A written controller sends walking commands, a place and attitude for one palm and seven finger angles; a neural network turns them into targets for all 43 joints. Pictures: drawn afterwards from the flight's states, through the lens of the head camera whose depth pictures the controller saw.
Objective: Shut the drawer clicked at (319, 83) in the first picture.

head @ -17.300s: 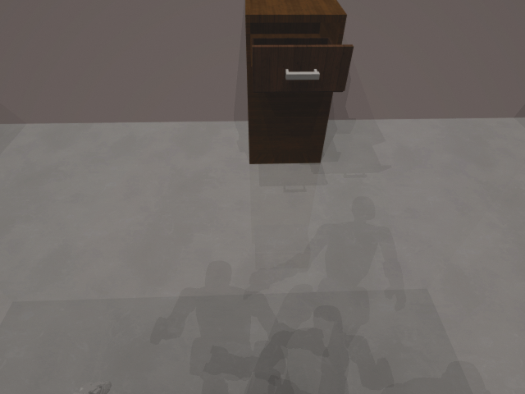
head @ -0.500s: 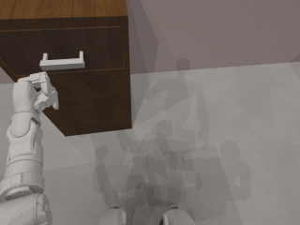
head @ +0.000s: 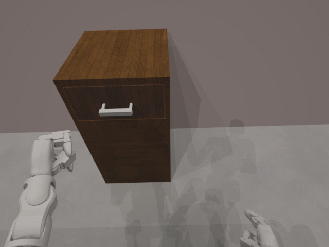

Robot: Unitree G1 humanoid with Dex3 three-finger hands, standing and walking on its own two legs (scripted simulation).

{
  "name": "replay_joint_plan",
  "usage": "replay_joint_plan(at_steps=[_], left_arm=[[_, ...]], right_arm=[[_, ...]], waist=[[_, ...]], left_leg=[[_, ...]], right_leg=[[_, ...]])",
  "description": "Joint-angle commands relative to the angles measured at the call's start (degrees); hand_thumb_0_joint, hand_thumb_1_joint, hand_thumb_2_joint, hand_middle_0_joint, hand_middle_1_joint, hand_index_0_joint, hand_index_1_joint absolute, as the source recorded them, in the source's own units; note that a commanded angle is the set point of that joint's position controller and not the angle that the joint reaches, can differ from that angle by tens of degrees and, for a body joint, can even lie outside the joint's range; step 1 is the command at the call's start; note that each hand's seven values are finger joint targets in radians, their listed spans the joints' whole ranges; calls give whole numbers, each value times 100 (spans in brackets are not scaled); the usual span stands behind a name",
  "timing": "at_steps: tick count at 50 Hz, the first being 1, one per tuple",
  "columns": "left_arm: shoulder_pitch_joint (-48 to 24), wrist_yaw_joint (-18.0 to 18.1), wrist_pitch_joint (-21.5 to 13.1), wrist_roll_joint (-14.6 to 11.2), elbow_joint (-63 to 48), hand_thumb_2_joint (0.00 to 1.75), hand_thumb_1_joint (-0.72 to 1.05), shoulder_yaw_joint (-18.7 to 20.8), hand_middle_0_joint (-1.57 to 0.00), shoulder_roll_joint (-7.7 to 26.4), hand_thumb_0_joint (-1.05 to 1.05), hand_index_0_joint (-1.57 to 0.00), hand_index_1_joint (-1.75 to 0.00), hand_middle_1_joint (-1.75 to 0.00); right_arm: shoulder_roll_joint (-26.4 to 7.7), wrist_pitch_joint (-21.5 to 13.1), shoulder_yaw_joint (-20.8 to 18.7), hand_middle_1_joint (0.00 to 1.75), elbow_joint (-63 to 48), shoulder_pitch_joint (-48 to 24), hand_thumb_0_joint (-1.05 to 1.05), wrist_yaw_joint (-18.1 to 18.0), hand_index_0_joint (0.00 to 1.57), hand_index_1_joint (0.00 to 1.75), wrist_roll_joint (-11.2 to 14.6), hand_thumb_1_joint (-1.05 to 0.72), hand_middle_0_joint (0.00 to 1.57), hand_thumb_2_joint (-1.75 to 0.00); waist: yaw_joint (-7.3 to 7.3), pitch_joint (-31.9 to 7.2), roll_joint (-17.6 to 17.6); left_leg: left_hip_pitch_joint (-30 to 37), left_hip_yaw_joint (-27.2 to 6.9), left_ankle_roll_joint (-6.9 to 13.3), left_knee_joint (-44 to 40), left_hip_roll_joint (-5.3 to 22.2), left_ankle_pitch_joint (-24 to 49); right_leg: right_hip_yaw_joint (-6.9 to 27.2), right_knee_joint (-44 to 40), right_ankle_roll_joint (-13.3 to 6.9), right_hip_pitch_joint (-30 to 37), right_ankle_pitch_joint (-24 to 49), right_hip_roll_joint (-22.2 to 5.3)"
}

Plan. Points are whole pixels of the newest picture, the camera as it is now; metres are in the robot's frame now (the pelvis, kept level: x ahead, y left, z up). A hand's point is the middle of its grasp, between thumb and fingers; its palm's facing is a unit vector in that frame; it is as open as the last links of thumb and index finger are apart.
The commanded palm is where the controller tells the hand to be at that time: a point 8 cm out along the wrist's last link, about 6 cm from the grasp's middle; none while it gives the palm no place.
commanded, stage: draw the hand back to the body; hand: left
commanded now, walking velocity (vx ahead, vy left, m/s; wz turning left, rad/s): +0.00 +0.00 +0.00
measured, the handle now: (116, 108) +0.63 +0.25 -0.06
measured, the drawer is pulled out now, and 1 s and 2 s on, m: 0.00 0.00 0.00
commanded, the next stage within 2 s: step back with the hand held close in 0.56 s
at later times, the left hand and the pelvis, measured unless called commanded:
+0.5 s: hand (30, 187) +0.17 +0.23 +0.18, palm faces +0.42 -0.81 -0.41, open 3.2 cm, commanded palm +0.13 +0.27 +0.19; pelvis +0.01 -0.01 +0.02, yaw +1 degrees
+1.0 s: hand (34, 188) +0.18 +0.24 +0.15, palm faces +0.27 -0.82 -0.50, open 3.2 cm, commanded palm +0.12 +0.29 +0.19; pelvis -0.01 +0.01 +0.02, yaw -1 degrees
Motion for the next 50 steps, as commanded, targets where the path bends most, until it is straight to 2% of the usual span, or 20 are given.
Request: replay_joint_plan(at_steps=[1, 5, 10, 12, 13, 16, 19, 22, 25, 29, 31, 34, 35, 36, 37, 40, 41, 45, 49, 50], left_arm=[[-569, 46, -293, -21, -1842, 90, 90, 242, -140, 805, 0, -140, -160, -160], [56, 30, -309, -40, -2458, 90, 90, 664, -140, 1092, 0, -140, -160, -160], [948, 23, -408, -42, -3620, 90, 90, 1045, -140, 1248, 0, -140, -160, -160], [1306, 20, -442, -47, -3942, 90, 90, 997, -140, 1094, 0, -140, -160, -160], [1488, 27, -453, -38, -4144, 90, 90, 1032, -140, 1088, 0, -140, -160, -160], [2039, 9, -480, -34, -4379, 90, 90, 1034, -140, 994, 0, -140, -160, -160], [2488, 28, -541, -22, -4671, 90, 90, 1239, -140, 1064, 0, -140, -160, -160], [2366, 10, -485, -17, -4038, 90, 90, 1049, -140, 780, 0, -140, -160, -160], [2049, 41, -527, 18, -3941, 90, 90, 1054, -140, 834, 0, -140, -160, -160], [1996, 103, -614, 55, -4350, 90, 90, 1170, -140, 988, 0, -140, -160, -160], [2094, 124, -616, 54, -4476, 90, 90, 1200, -140, 1035, 0, -140, -160, -160], [2193, 127, -588, 57, -4480, 90, 90, 1182, -140, 998, 0, -140, -160, -160], [1047, 190, -952, 87, -4967, 90, 90, 2201, -140, 1982, 0, -140, -160, -160], [2081, 132, -953, 99, -4143, 90, 90, 1790, -140, 1334, 0, -140, -160, -160], [2499, 86, -903, 124, -3895, 90, 90, 1509, -140, 1039, 0, -140, -160, -160], [2816, 33, -1011, 129, -4030, 90, 90, 1403, -140, 889, 0, -140, -160, -160], [3037, 34, -1033, 120, -4039, 90, 90, 1428, -140, 891, 0, -140, -160, -160], [3378, 81, -1068, 64, -4448, 90, 90, 1647, -140, 1129, 0, -140, -160, -160], [3497, 158, -1089, 36, -4851, 90, 90, 1774, -140, 1282, 0, -140, -160, -160], [3457, 176, -1092, 37, -4994, 90, 90, 1841, -140, 1371, 0, -140, -160, -160]], right_arm=[[-629, -467, -261, 30, -800, -675, 0, -34, 20, 30, -37, -90, 20, -90], [-615, -581, -253, 30, -723, -801, 0, -27, 20, 30, -111, -90, 20, -90], [-526, -771, -266, 30, -718, -859, 0, 12, 20, 30, -197, -90, 20, -90], [-468, -844, -257, 30, -721, -856, 0, 36, 20, 30, -203, -90, 20, -90], [-463, -887, -279, 30, -722, -839, 0, 41, 20, 30, -214, -90, 20, -90], [-455, -1008, -296, 30, -705, -823, 0, 61, 20, 30, -222, -90, 20, -90], [-452, -1074, -345, 30, -714, -811, 0, 54, 20, 30, -226, -90, 20, -90], [-471, -1038, -367, 30, -600, -758, 0, 22, 20, 30, -215, -90, 20, -90], [-510, -1042, -391, 30, -570, -753, 0, -44, 20, 30, -211, -90, 20, -90], [-479, -1152, -373, 30, -612, -765, 0, -69, 20, 30, -268, -90, 20, -90], [-451, -1228, -354, 30, -603, -791, 0, -72, 20, 30, -282, -90, 20, -90], [-439, -1267, -353, 30, -573, -822, 0, -53, 20, 30, -272, -90, 20, -90], [-531, -1118, -287, 30, -848, -687, 0, 5, 20, 30, -246, -90, 20, -90], [-474, -1011, -381, 30, -603, -752, 0, 10, 20, 30, -281, -90, 20, -90], [-482, -909, -418, 30, -597, -758, 0, 50, 20, 30, -289, -90, 20, -90], [-563, -716, -527, 30, -662, -738, 0, 102, 20, 30, -313, -90, 20, -90], [-561, -658, -549, 30, -672, -693, 0, 116, 20, 30, -306, -90, 20, -90], [-576, -495, -629, 30, -824, -734, 0, 107, 20, 30, -268, -90, 20, -90], [-553, -429, -657, 30, -955, -708, 0, 52, 20, 30, -239, -90, 20, -90], [-586, -432, -655, 30, -973, -713, 0, 21, 20, 30, -247, -90, 20, -90]], waist=[[-48, -515, -100], [70, -265, -172], [187, -377, 77], [179, -212, 128], [186, -315, 164], [180, 10, 158], [242, -45, -27], [126, 601, -448], [112, 676, -305], [242, -57, -63], [268, -169, 24], [268, -11, 29], [6, 797, 264], [2, 789, -300], [-14, 798, -450], [-58, 328, -129], [-63, 7, -68], [-31, -754, -156], [-35, -986, -170], [-20, -1048, 13]], left_leg=[[915, -142, 121, -1029, 36, 1196], [1039, -93, 121, -1237, -1, 1321], [1316, -22, 113, -1312, -42, 1802], [1330, -20, 97, -1348, -32, 1837], [1425, 3, 106, -1339, -30, 1921], [1405, 14, 89, -1354, -18, 1819], [1436, 38, 113, -1322, -1, 1857], [1263, 22, 120, -1406, 23, 1346], [1350, 22, 140, -1435, 3, 1070], [1529, -13, 160, -1404, -35, 1460], [1546, -17, 144, -1391, -40, 1582], [1504, -3, 115, -1375, -28, 1746], [968, -91, 154, -1384, -3, 1230], [836, -157, 180, -1246, 25, 1219], [881, -149, 185, -1206, 48, 1345], [946, -110, 159, -1254, 115, 2004], [1014, -97, 160, -1265, 151, 2283], [1120, -117, 151, -1233, 211, 3194], [1017, -177, 139, -1208, 261, 3481], [998, -215, 137, -1224, 278, 3544]], right_leg=[[-33, -930, -193, 473, 1245, 131], [-13, -1248, -180, 738, 1363, 139], [-3, -1416, -178, 1113, 1847, 121], [-23, -1446, -167, 1112, 1876, 106], [-16, -1450, -158, 1160, 1971, 104], [-24, -1585, -142, 1035, 1858, 126], [-22, -1573, -126, 1083, 1930, 134], [-14, -1773, -93, 722, 1288, 141], [25, -1914, -87, 574, 844, 132], [25, -1663, -119, 1052, 1327, 73], [35, -1635, -121, 1169, 1509, 63], [22, -1616, -127, 1139, 1730, 82], [451, -2026, -130, 592, 1760, -154], [437, -2059, -129, 413, 1612, -265], [476, -2094, -127, 309, 1602, -288], [279, -1806, -94, 601, 2263, -267], [212, -1657, -66, 789, 2485, -263], [82, -1305, 12, 1154, 3162, -197], [47, -1056, 68, 1177, 3276, -110], [36, -987, 69, 1200, 3223, -84]])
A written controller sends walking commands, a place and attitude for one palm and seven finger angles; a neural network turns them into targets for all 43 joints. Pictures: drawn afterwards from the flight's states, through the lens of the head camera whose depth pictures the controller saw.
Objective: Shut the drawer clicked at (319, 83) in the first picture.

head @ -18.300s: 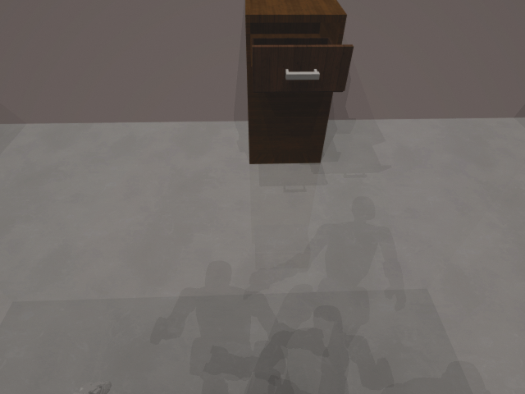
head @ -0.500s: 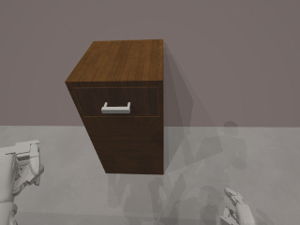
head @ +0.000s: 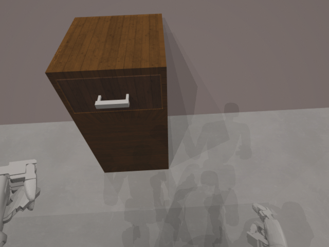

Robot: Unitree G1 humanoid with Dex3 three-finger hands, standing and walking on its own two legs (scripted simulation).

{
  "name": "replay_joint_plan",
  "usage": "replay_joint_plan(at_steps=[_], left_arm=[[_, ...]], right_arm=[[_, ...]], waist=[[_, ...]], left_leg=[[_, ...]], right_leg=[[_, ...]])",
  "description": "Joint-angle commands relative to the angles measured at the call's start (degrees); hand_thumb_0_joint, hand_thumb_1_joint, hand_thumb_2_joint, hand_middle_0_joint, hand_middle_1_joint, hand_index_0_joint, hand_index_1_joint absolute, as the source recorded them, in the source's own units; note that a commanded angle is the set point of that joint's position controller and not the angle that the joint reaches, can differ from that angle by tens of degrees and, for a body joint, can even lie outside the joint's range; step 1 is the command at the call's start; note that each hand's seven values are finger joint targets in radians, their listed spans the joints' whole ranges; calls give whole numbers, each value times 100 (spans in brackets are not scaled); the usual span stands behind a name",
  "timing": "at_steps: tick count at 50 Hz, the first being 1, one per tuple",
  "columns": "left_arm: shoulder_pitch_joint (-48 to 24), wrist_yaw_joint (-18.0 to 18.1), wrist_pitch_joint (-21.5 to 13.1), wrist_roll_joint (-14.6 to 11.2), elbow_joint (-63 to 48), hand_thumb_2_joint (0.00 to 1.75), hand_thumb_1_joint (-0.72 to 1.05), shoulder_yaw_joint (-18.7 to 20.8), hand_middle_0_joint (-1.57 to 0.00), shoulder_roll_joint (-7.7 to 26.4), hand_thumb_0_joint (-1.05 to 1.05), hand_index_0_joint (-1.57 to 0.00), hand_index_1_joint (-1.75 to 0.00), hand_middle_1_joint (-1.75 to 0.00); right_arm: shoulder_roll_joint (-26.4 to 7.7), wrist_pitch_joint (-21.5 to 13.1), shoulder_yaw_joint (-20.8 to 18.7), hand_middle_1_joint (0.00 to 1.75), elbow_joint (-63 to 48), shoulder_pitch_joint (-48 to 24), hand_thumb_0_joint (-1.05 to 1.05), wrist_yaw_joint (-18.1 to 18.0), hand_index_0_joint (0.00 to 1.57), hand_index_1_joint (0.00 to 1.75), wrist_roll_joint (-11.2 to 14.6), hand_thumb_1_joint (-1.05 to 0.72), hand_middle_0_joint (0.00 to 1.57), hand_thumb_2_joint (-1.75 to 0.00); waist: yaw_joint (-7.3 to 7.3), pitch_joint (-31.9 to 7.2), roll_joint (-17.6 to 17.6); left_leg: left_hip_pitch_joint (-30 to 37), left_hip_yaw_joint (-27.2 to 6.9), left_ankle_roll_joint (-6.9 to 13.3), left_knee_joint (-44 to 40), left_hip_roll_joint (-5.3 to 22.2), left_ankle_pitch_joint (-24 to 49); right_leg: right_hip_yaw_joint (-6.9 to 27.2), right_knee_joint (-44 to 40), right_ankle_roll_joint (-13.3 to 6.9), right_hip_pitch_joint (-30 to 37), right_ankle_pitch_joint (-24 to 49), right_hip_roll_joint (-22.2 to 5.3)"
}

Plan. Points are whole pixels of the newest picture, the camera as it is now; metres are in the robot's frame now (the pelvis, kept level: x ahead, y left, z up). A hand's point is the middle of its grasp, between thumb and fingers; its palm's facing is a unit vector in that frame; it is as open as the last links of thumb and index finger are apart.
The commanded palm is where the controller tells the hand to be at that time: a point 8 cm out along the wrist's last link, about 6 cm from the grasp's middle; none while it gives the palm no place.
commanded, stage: step back with the hand held close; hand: left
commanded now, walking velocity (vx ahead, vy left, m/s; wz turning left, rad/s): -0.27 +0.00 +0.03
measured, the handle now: (113, 100) +0.63 +0.25 -0.08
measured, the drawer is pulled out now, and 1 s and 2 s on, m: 0.00 0.00 0.00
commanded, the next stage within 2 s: stop stepping back and stand still in 0.92 s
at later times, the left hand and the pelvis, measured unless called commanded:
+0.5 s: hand out of the picture +0.10 +0.24 +0.15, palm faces +0.39 -0.82 -0.41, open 3.2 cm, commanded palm +0.04 +0.29 +0.17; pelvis -0.09 +0.01 -0.02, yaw +0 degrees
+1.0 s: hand out of the picture +0.02 +0.23 +0.16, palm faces +0.31 -0.80 -0.51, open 3.2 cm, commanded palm -0.05 +0.27 +0.17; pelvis -0.18 -0.01 -0.02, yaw +1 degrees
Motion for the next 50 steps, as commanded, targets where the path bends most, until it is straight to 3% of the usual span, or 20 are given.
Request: replay_joint_plan(at_steps=[1, 6, 10, 14, 19, 21, 25, 27, 29, 31, 35, 38, 40, 41, 42, 44, 46, 47, 49, 50], left_arm=[[172, 234, -413, -50, -1616, 90, 90, 1014, -140, 1126, 0, -140, -160, -160], [112, 251, -427, -1, -1449, 90, 90, 896, -140, 969, 0, -140, -160, -160], [-49, 262, -481, 89, -1320, 90, 90, 891, -140, 891, 0, -140, -160, -160], [-193, 280, -568, 168, -1235, 90, 90, 869, -140, 846, 0, -140, -160, -160], [-442, 376, -693, 145, -1541, 90, 90, 773, -140, 959, 0, -140, -160, -160], [-512, 460, -702, 125, -1577, 90, 90, 709, -140, 952, 0, -140, -160, -160], [-595, 535, -753, 123, -1741, 90, 90, 782, -140, 1035, 0, -140, -160, -160], [-442, 531, -804, 279, -1753, 90, 90, 975, -140, 1010, 0, -140, -160, -160], [-465, 483, -830, 324, -1777, 90, 90, 1151, -140, 1179, 0, -140, -160, -160], [-86, 452, -871, 282, -1606, 90, 90, 1207, -140, 1166, 0, -140, -160, -160], [416, 315, -921, 60, -1701, 90, 90, 1105, -140, 1084, 0, -140, -160, -160], [-66, 297, -1217, -81, -1866, 90, 90, 1264, -140, 1413, 0, -140, -160, -160], [-231, 303, -1274, -46, -1789, 90, 90, 1250, -140, 1408, 0, -140, -160, -160], [-237, 236, -1222, -81, -1793, 90, 90, 1027, -140, 1273, 0, -140, -160, -160], [-342, 214, -1161, -109, -1939, 90, 90, 1121, -140, 1394, 0, -140, -160, -160], [-36, 140, -1081, -114, -2002, 90, 90, 1189, -140, 1384, 0, -140, -160, -160], [-1, 109, -972, -130, -1889, 90, 90, 1177, -140, 1228, 0, -140, -160, -160], [-67, 124, -941, -113, -1858, 90, 90, 1255, -140, 1260, 0, -140, -160, -160], [162, 147, -861, -159, -1537, 90, 90, 1445, -140, 1346, 0, -140, -160, -160], [139, 161, -861, -107, -1572, 90, 90, 1512, -140, 1524, 0, -140, -160, -160]], right_arm=[[-531, -271, -214, 30, -1061, -525, 0, -89, 20, 30, 32, -90, 20, -90], [-568, -345, -221, 30, -1022, -474, 0, -113, 20, 30, 23, -90, 20, -90], [-656, -445, -226, 30, -1057, -522, 0, -122, 20, 30, 19, -90, 20, -90], [-625, -537, -216, 30, -1065, -447, 0, -112, 20, 30, 56, -90, 20, -90], [-556, -603, -252, 30, -900, -212, 0, -95, 20, 30, 10, -90, 20, -90], [-479, -600, -197, 30, -788, -181, 0, -113, 20, 30, -37, -90, 20, -90], [-628, -632, -180, 30, -810, -285, 0, -203, 20, 30, -23, -90, 20, -90], [-729, -720, -176, 30, -933, -466, 0, -235, 20, 30, -25, -90, 20, -90], [-562, -759, -245, 30, -927, -361, 0, -214, 20, 30, -52, -90, 20, -90], [-582, -846, -283, 30, -957, -443, 0, -142, 20, 30, -36, -90, 20, -90], [-576, -950, -254, 30, -736, -406, 0, 13, 20, 30, -93, -90, 20, -90], [-403, -887, -175, 30, -344, -207, 0, 57, 20, 30, -100, -90, 20, -90], [-303, -868, -138, 30, -321, -130, 0, -10, 20, 30, -95, -90, 20, -90], [-504, -876, -239, 30, -429, -143, 0, -8, 20, 30, 23, -90, 20, -90], [-576, -862, -264, 30, -601, -318, 0, -25, 20, 30, 99, -90, 20, -90], [-602, -827, -298, 30, -723, -486, 0, 16, 20, 30, 49, -90, 20, -90], [-555, -901, -260, 30, -710, -553, 0, 90, 20, 30, -78, -90, 20, -90], [-582, -912, -258, 30, -711, -707, 0, 85, 20, 30, -122, -90, 20, -90], [-454, -767, -255, 30, -723, -775, 0, 82, 20, 30, -151, -90, 20, -90], [-330, -685, -273, 30, -708, -625, 0, 124, 20, 30, -64, -90, 20, -90]], waist=[[104, -1500, 150], [61, -1036, 334], [62, -661, 521], [14, -373, 19], [-93, -409, -892], [-141, -486, -904], [-155, -341, 261], [-45, -459, 1511], [18, -628, 1130], [80, -691, 588], [0, -560, 1036], [-63, -1092, -317], [-128, -1906, -384], [-134, -2218, -1058], [-65, -2403, -944], [82, -2123, 145], [112, -1328, 1243], [137, -888, 1474], [158, -374, 948], [90, -556, -199]], left_leg=[[410, -338, 63, -107, 356, 2831], [-337, -505, 135, -447, 524, 1821], [-1735, -762, 320, -931, 692, -293], [-2510, -768, 387, -775, 604, -1834], [-587, -311, 24, 1088, -16, -1249], [35, -261, -49, 1331, -38, -889], [-830, -1042, 111, -192, 395, -1616], [-3169, -2275, 607, -2030, 1368, -3591], [-3303, -2314, 784, -1975, 1604, -2972], [-2853, -2037, 776, -1473, 1465, -2423], [-1689, -1396, 349, -1058, 965, -1561], [412, -449, -25, 513, 395, 991], [1543, 196, 43, 540, 333, 3286], [1788, 122, 171, 642, 404, 3821], [2081, 37, 273, 652, 476, 4095], [1710, -525, 489, 127, 965, 3728], [289, -1001, 548, -1090, 1323, 1231], [-892, -1089, 503, -1654, 1441, -581], [-2063, -830, 95, -1041, 1072, -1586], [-1176, -188, -256, 683, 372, -1082]], right_leg=[[-59, 316, -35, 626, 2338, -28], [-56, 576, -15, 556, 1449, 95], [29, 1017, -23, 1091, 903, 190], [297, 815, -40, 1056, 315, 81], [1063, -905, -450, -1447, -1904, -663], [892, -1028, -546, -2058, -2044, -839], [254, -52, -190, -1423, -1843, -106], [30, 2353, 16, 851, -748, 660], [215, 3314, -13, 983, -715, 632], [317, 2661, -71, 789, -1061, 664], [47, 379, -289, 222, -1080, 524], [904, -554, -404, -1043, 930, -413], [341, 76, 146, -710, 3959, -262], [130, 392, 687, -516, 4688, 11], [115, 681, 726, -536, 4468, 85], [90, 1231, 342, -759, 741, 405], [-19, 1698, -9, -538, -2077, 670], [-75, 1674, -163, 14, -2172, 671], [295, 457, -431, 371, -1788, 264], [1300, -662, -651, -764, -2004, -582]])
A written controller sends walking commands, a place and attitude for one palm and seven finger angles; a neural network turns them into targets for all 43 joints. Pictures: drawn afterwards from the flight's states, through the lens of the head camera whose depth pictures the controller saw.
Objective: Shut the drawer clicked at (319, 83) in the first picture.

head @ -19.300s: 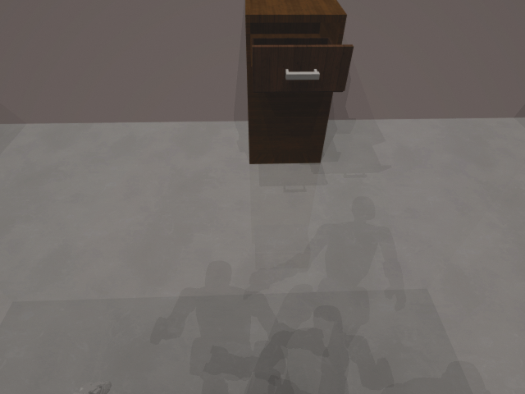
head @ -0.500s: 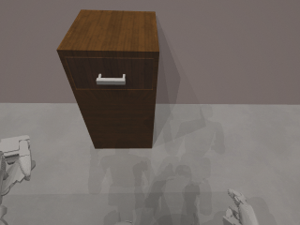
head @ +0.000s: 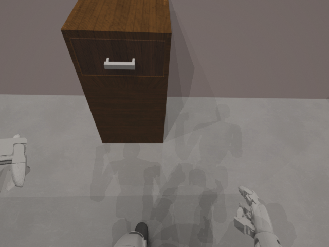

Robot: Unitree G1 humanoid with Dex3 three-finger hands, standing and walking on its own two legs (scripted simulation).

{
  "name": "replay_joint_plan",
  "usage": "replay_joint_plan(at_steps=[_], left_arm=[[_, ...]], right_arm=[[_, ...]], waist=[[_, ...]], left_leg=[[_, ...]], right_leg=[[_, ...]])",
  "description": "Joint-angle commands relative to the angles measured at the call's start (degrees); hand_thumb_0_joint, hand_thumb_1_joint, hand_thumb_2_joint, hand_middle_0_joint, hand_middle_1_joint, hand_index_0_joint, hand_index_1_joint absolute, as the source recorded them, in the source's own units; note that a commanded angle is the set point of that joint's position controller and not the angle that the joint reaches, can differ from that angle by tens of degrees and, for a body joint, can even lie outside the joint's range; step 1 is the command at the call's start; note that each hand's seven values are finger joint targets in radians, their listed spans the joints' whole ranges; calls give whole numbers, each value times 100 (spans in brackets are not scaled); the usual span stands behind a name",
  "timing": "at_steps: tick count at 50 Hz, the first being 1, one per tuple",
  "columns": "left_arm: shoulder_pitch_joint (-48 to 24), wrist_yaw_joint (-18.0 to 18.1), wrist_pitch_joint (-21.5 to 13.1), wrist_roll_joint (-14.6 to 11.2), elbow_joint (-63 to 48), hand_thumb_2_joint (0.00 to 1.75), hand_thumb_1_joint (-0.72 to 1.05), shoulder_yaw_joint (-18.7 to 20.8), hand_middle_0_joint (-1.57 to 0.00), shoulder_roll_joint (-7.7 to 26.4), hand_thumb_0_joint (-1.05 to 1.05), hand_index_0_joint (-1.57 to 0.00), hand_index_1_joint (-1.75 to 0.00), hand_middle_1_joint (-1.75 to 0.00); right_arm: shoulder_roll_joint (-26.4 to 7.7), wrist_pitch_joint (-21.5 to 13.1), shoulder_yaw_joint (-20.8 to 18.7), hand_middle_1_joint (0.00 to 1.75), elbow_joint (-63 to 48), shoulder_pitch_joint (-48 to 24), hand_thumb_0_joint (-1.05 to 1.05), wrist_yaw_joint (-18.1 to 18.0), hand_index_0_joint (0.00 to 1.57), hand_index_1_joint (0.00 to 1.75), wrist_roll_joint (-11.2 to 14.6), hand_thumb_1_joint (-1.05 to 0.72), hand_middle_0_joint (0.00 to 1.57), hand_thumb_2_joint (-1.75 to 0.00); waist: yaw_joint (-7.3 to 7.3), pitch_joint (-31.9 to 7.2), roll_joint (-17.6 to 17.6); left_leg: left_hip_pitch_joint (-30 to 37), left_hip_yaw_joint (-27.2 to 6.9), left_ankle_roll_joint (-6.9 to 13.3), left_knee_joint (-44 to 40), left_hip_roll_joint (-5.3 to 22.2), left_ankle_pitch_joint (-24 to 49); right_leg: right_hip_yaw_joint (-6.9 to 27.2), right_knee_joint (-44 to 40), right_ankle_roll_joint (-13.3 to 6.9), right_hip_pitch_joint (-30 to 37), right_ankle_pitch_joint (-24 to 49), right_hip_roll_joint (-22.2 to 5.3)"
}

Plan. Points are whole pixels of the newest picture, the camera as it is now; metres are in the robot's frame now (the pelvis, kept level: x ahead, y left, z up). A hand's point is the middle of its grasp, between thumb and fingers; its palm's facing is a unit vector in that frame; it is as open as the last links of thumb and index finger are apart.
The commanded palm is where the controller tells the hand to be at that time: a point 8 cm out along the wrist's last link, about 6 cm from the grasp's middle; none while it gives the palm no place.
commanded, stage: stop stepping back and stand still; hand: left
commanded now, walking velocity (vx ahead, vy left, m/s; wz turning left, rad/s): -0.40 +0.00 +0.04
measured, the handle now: (120, 62) +0.81 +0.25 -0.06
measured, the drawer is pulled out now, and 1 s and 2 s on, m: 0.00 0.00 0.00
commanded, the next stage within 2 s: let the arm hang, fingers relaxed in 0.96 s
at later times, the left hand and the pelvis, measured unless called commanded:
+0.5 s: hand out of the picture +0.13 +0.25 +0.21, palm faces +0.34 -0.80 -0.49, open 3.2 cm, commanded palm +0.07 +0.30 +0.19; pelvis -0.06 +0.02 +0.02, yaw +0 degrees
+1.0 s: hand out of the picture +0.12 +0.27 +0.19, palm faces +0.41 -0.78 -0.47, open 3.2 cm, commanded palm +0.06 +0.30 +0.19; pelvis -0.06 +0.02 +0.01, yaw +2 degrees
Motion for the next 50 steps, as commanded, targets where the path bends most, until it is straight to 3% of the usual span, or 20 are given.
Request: replay_joint_plan(at_steps=[1, 3, 5, 10, 13, 14, 16, 19, 23, 25, 26, 28, 30, 33, 36, 39, 40, 44, 47, 50], left_arm=[[370, 202, -215, -49, -894, 90, 90, 853, -140, 971, 0, -140, -160, -160], [540, 235, 111, -14, -410, 90, 90, 613, -140, 503, 0, -140, -160, -160], [353, 130, 190, -24, -615, 90, 90, 462, -140, 409, 0, -140, -160, -160], [-276, 461, 206, 187, -718, 90, 90, -73, -140, 153, 0, -140, -160, -160], [-754, 526, 75, 311, -1561, 90, 90, 32, -140, 516, 0, -140, -160, -160], [-754, 540, 78, 346, -1616, 90, 90, 243, -140, 721, 0, -140, -160, -160], [-490, 426, 68, 272, -1934, 90, 90, 266, -140, 686, 0, -140, -160, -160], [214, 446, 171, 189, -1502, 90, 90, 329, -140, 436, 0, -140, -160, -160], [856, 413, 274, 73, -842, 90, 90, 469, -140, 379, 0, -140, -160, -160], [758, 422, 322, 92, -479, 90, 90, 546, -140, 435, 0, -140, -160, -160], [598, 412, 353, 101, -404, 90, 90, 473, -140, 384, 0, -140, -160, -160], [327, 408, 454, 38, -328, 90, 90, 454, -140, 478, 0, -140, -160, -160], [-69, 409, 378, 86, -490, 90, 90, 302, -140, 349, 0, -140, -160, -160], [-102, 434, 306, 177, -523, 90, 90, 114, -140, 256, 0, -140, -160, -160], [-404, 494, 195, 233, -1054, 90, 90, 57, -140, 362, 0, -140, -160, -160], [-369, 534, 84, 280, -1468, 90, 90, 145, -140, 392, 0, -140, -160, -160], [-275, 553, 62, 285, -1484, 90, 90, 271, -140, 520, 0, -140, -160, -160], [-15, 483, 71, 267, -820, 90, 90, 381, -140, 366, 0, -140, -160, -160], [241, 417, 76, 156, -401, 90, 90, 287, -140, 253, 0, -140, -160, -160], [332, 410, 164, 103, -337, 90, 90, 188, -140, 177, 0, -140, -160, -160]], right_arm=[[-579, -16, -399, 30, -675, -214, 0, 28, 20, 30, 152, -90, 20, -90], [-641, 58, -452, 30, -418, -95, 0, 46, 20, 30, 141, -90, 20, -90], [-446, 57, -223, 30, -793, -281, 0, -18, 20, 30, 177, -90, 20, -90], [-781, -300, -189, 30, -553, -49, 0, -339, 20, 30, 156, -90, 20, -90], [-953, -475, -243, 30, -671, 205, 0, -290, 20, 30, 176, -90, 20, -90], [-924, -544, -274, 30, -680, 291, 0, -235, 20, 30, 163, -90, 20, -90], [-633, -663, -156, 30, -561, 332, 0, -119, 20, 30, 54, -90, 20, -90], [-715, -675, -184, 30, -551, 252, 0, 19, 20, 30, 100, -90, 20, -90], [-797, -398, -175, 30, -637, 51, 0, 28, 20, 30, 127, -90, 20, -90], [-775, -162, -195, 30, -715, -65, 0, -30, 20, 30, 110, -90, 20, -90], [-759, -39, -227, 30, -724, -74, 0, -54, 20, 30, 108, -90, 20, -90], [-714, 87, -272, 30, -637, 22, 0, -70, 20, 30, 162, -90, 20, -90], [-749, 38, -271, 30, -532, 27, 0, -70, 20, 30, 167, -90, 20, -90], [-660, -61, -176, 30, -494, 4, 0, -151, 20, 30, 140, -90, 20, -90], [-719, -256, -174, 30, -451, 3, 0, -272, 20, 30, 92, -90, 20, -90], [-935, -359, -224, 30, -556, 97, 0, -282, 20, 30, 72, -90, 20, -90], [-913, -377, -234, 30, -596, 130, 0, -265, 20, 30, 111, -90, 20, -90], [-780, -388, -201, 30, -496, 138, 0, -197, 20, 30, 152, -90, 20, -90], [-760, -369, -261, 30, -470, 187, 0, -121, 20, 30, 165, -90, 20, -90], [-756, -308, -259, 30, -474, 181, 0, -93, 20, 30, 181, -90, 20, -90]], waist=[[75, -608, -1320], [-19, -328, -1274], [-143, -431, -1003], [-132, -675, -209], [23, -1232, 1014], [20, -1360, 788], [-105, -1126, 1665], [-57, -824, 1159], [-101, -534, 952], [-139, -307, 601], [-160, -206, 134], [-80, -250, -1385], [-173, -372, -1138], [-157, -504, -775], [-145, -416, -152], [-43, -296, 1413], [-12, -468, 1371], [-32, -172, 671], [-100, -480, -391], [-138, -643, -405]], left_leg=[[943, -192, -536, 3271, -662, -2569], [3, -685, -367, 4936, -501, -2594], [19, -351, -349, 3816, -211, -2165], [1677, -7, -2, -255, -157, -1555], [3147, -1213, 349, -8, 1113, 1486], [3539, -1153, 361, 170, 1109, 2590], [3171, -1574, 20, -514, 1047, 2464], [2191, -1314, 283, -802, 1166, 410], [799, -897, 209, -1069, 942, -2225], [-17, -703, 106, -735, 602, -3742], [-165, -493, 13, 1, 295, -3696], [-98, -106, -129, 2294, -205, -2950], [-132, -295, -97, 3197, -110, -2754], [724, -81, -52, 1945, 19, -2405], [1764, 90, 35, 433, -85, -2016], [1714, -1540, 463, -646, 930, -2226], [1599, -1837, 532, -699, 1171, -1724], [699, -792, 189, -355, 582, -1678], [1149, -242, -57, 623, 75, -1412], [1397, -191, -89, 714, -28, -1387]], right_leg=[[2982, -3292, -938, -2206, -975, -2613], [1776, -2741, -809, -2262, -26, -2344], [866, -1973, -677, -1365, 1240, -1651], [647, -1150, -344, -93, 2696, -1314], [217, -65, 101, -904, 1353, -673], [26, 177, 78, -1108, 1288, -511], [-92, 1002, 52, -1268, 115, -374], [-33, 590, 64, -647, 340, -518], [-458, -554, 23, 523, 722, -345], [-142, -1141, -173, 971, 449, -491], [445, -1574, -387, 760, -62, -773], [2445, -2835, -994, -224, -1713, -2171], [2076, -2579, -1022, -179, -627, -2185], [1047, -2141, -852, -458, 98, -1840], [664, -1805, -587, -773, -116, -1536], [112, -414, -48, -819, 651, -693], [-93, -62, 68, -572, 1002, -548], [24, -876, 2, 297, 1469, -615], [838, -1575, -203, 80, 1925, -1183], [915, -1737, -332, 45, 2029, -1395]])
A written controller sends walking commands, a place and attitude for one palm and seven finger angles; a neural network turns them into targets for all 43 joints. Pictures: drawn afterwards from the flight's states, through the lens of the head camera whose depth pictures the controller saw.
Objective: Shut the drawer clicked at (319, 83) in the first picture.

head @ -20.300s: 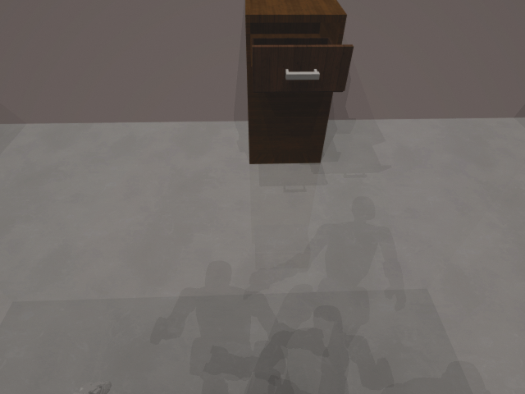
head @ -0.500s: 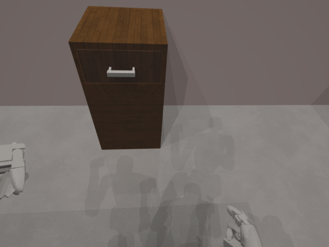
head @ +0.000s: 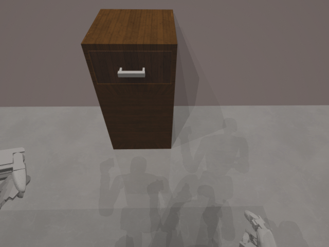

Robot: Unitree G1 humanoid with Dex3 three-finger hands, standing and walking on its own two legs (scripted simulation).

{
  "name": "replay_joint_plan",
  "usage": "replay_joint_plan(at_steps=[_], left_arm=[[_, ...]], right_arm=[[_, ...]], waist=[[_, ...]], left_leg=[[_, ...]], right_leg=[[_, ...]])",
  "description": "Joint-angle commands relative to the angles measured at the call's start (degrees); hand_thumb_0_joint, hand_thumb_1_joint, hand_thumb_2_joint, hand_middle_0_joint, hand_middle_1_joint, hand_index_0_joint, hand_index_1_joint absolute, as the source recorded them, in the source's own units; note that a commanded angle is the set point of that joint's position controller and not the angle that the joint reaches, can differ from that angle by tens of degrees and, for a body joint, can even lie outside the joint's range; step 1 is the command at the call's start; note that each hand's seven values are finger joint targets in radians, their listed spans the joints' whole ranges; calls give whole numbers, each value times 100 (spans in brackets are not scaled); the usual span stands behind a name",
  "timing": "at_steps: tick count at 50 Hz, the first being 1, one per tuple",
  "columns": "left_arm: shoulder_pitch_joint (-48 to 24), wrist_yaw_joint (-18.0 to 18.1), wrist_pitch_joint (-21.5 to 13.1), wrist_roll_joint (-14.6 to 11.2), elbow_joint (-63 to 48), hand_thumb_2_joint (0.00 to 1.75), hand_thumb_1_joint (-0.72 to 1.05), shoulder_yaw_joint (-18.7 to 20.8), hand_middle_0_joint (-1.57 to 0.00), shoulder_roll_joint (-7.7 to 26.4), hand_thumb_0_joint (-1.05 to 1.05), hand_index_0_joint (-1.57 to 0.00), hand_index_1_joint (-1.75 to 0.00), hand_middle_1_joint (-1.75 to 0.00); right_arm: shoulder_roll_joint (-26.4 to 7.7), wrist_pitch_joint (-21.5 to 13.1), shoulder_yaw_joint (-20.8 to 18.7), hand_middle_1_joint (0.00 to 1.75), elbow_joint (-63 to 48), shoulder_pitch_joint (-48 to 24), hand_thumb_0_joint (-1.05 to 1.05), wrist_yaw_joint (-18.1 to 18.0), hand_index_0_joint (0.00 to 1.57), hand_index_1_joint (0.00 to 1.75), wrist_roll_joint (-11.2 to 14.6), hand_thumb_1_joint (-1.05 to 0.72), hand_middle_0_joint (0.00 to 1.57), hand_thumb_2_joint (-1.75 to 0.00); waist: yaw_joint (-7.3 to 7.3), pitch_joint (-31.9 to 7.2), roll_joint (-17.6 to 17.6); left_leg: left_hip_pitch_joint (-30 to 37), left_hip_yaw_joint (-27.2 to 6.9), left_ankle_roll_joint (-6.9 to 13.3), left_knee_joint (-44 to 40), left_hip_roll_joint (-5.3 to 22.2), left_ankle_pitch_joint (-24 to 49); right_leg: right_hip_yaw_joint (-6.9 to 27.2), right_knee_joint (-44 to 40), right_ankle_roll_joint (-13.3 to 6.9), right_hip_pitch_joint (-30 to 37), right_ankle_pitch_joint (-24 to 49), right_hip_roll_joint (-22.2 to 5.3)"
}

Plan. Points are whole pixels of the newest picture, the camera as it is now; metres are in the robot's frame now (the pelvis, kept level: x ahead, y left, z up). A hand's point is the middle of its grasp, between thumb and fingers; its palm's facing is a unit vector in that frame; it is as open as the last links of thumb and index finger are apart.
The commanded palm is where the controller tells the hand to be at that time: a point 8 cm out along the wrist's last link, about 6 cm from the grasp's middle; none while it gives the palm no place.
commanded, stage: let the arm hang, fingers relaxed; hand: left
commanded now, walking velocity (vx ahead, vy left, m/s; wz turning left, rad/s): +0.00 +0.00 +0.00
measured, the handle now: (131, 71) +0.88 +0.20 -0.07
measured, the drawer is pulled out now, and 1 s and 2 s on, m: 0.00 0.00 0.00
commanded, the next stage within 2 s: look to check the result in 1.16 s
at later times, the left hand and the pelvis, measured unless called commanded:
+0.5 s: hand out of the picture -0.03 +0.21 -0.17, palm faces +0.05 -0.97 -0.22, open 3.9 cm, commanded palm none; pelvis -0.02 +0.01 +0.00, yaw +2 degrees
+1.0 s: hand out of the picture +0.01 +0.21 -0.16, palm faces +0.04 -0.97 -0.23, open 7.3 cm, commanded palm none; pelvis -0.01 +0.02 +0.01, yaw +1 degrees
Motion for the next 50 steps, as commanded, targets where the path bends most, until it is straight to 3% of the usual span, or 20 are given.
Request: replay_joint_plan(at_steps=[1, 2, 3, 4, 5, 6, 7, 8, 10, 11, 13, 16, 19, 23, 28, 33, 39, 47, 50], left_arm=[[241, 50, -166, -89, -821, 90, 90, 412, -140, 667, 0, -140, -160, -160], [280, 46, -156, -93, -901, 90, 90, 454, -140, 719, 0, -140, -160, -160], [-802, -784, 694, 504, 3714, 90, 90, -1579, -140, 260, 0, -140, -160, -160], [-768, -878, 1129, 384, 3740, 90, 90, -1480, -136, -116, 0, -136, -156, -156], [-744, -899, 1231, 389, 3732, 90, 90, -1579, -132, -263, 0, -132, -151, -151], [-900, -895, 1257, 364, 3939, 90, 90, -1592, -128, -330, 0, -128, -147, -147], [-1099, -892, 1274, 371, 4201, 90, 90, -1616, -124, -304, 0, -124, -143, -143], [-1246, -887, 1280, 376, 4527, 90, 90, -1637, -120, -241, 0, -120, -138, -138], [-1503, -866, 1275, 398, 5235, 90, 90, -1670, -112, -67, 0, -112, -130, -130], [-1565, -858, 1275, 377, 5594, 90, 90, -1698, -108, -48, 0, -108, -125, -125], [-1791, -829, 1316, 345, 6294, 90, 90, -1780, -100, -49, 0, -100, -117, -117], [-1824, -807, 1373, 286, 7102, 90, 90, -1914, -88, -210, 0, -88, -104, -104], [-1647, -792, 1361, 268, 7778, 90, 90, -1909, -76, -284, 0, -76, -91, -91], [-1771, -822, 1326, 264, 8359, 90, 90, -1943, -60, -193, 0, -60, -73, -73], [-1764, -817, 1310, 253, 8855, 90, 90, -1951, -40, -219, 0, -40, -52, -52], [-1676, -788, 1298, 243, 9190, 90, 90, -1954, -20, -309, 0, -20, -30, -30], [-1675, -763, 1313, 248, 9389, 90, 90, -1950, -20, -381, 0, -20, -30, -30], [-1820, -746, 1303, 252, 9419, 90, 90, -1934, -20, -458, 0, -20, -30, -30], [-1838, -741, 1270, 254, 9414, 90, 90, -1925, -20, -420, 0, -20, -30, -30]], right_arm=[[-650, -197, -282, 30, -832, -469, 0, -3, 20, 30, 46, -90, 20, -90], [-665, -185, -277, 30, -858, -507, 0, -18, 20, 30, 34, -90, 20, -90], [-1673, -367, -591, 30, 536, -722, 0, 524, 20, 30, -9, -90, 20, -90], [-1274, -9, -578, 30, 394, -302, 0, 503, 20, 30, 53, -90, 20, -90], [-1208, 67, -545, 30, 318, -318, 0, 468, 20, 30, 39, -90, 20, -90], [-1155, 161, -449, 30, 335, -326, 0, 459, 20, 30, 4, -90, 20, -90], [-1139, 247, -380, 30, 288, -371, 0, 442, 20, 30, -46, -90, 20, -90], [-1167, 293, -344, 30, 299, -410, 0, 424, 20, 30, -80, -90, 20, -90], [-1145, 379, -314, 30, 398, -418, 0, 400, 20, 30, -107, -90, 20, -90], [-1067, 438, -298, 30, 497, -384, 0, 385, 20, 30, -106, -90, 20, -90], [-898, 571, -256, 30, 734, -299, 0, 368, 20, 30, -129, -90, 20, -90], [-770, 653, -169, 30, 1060, -313, 0, 362, 20, 30, -134, -90, 20, -90], [-623, 724, -173, 30, 1325, -222, 0, 335, 20, 30, -136, -90, 20, -90], [-637, 770, -227, 30, 1685, 161, 0, 318, 20, 30, -117, -90, 20, -90], [-653, 749, -256, 30, 2067, 526, 0, 289, 20, 30, -105, -90, 20, -90], [-592, 702, -255, 30, 2342, 660, 0, 261, 20, 30, -97, -90, 20, -90], [-522, 683, -256, 30, 2543, 705, 0, 245, 20, 30, -104, -90, 20, -90], [-414, 653, -250, 30, 2640, 678, 0, 236, 20, 30, -106, -90, 20, -90], [-423, 630, -255, 30, 2639, 661, 0, 236, 20, 30, -86, -90, 20, -90]], waist=[[-18, -434, -466], [-1, -484, -398], [-192, -335, -23], [-96, -668, 37], [-56, -614, 104], [16, -632, 127], [63, -540, -241], [102, -537, -604], [112, -651, -1202], [101, -652, -1228], [6, -517, -852], [62, -159, 507], [111, 51, 1074], [30, 126, 366], [11, 233, -44], [46, 302, -73], [80, 538, 34], [91, 541, 62], [97, 366, -64]], left_leg=[[173, -182, 165, -238, -12, 562], [323, -217, 193, -425, 51, 720], [0, -587, 253, 407, 387, 2178], [118, -584, 279, 104, 414, 2337], [86, -573, 315, -20, 486, 2471], [-241, -860, 476, -187, 630, 2179], [-463, -1054, 598, -307, 682, 2135], [-502, -1094, 618, -314, 657, 2196], [-288, -829, 440, -161, 374, 2012], [-111, -646, 374, -43, 207, 1671], [213, -483, 296, -81, 56, 1201], [-33, -730, 342, -748, 261, 796], [-317, -712, 303, -1042, 213, -206], [-95, -671, 279, -1049, 166, -622], [35, -699, 316, -1162, 235, -570], [45, -717, 337, -1296, 277, -416], [-70, -767, 343, -1500, 314, -519], [-100, -755, 326, -1547, 310, -320], [75, -676, 316, -1441, 307, 121]], right_leg=[[1205, -1089, -52, 180, 802, -985], [1046, -1003, 21, 160, 799, -856], [420, 292, 0, -474, 2143, -1032], [528, 347, 58, -302, 1721, -760], [439, 440, 142, -313, 1335, -627], [317, 610, 151, -284, 739, -545], [313, 638, 156, -126, 618, -458], [360, 515, 136, 58, 760, -458], [570, 167, 6, 257, 1458, -674], [714, -20, -90, 211, 1662, -861], [808, -281, -186, -89, 1261, -980], [644, -438, 3, -10, 159, -683], [664, -792, -43, 180, -282, -645], [714, -1197, -110, -61, -840, -720], [628, -1272, -110, -211, -965, -718], [576, -1180, -109, -128, -735, -704], [529, -1090, -72, -115, -597, -666], [540, -1045, -45, 42, -333, -664], [531, -1054, -42, 167, -83, -706]])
